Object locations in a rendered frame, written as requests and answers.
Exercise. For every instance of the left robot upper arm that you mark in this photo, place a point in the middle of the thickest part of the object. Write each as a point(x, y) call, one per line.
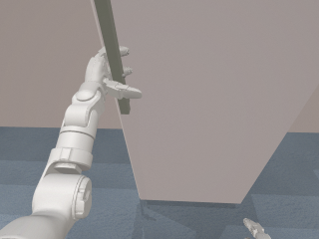
point(61, 200)

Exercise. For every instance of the right robot hand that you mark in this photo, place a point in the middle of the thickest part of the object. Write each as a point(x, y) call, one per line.
point(256, 229)

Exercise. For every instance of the handle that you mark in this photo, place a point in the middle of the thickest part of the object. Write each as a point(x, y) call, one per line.
point(109, 33)

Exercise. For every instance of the fridge door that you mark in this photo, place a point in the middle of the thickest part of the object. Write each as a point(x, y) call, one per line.
point(222, 82)

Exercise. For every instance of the left robot forearm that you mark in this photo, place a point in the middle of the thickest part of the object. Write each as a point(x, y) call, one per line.
point(73, 151)

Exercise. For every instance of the left robot hand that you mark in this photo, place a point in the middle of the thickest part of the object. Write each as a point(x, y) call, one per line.
point(98, 71)

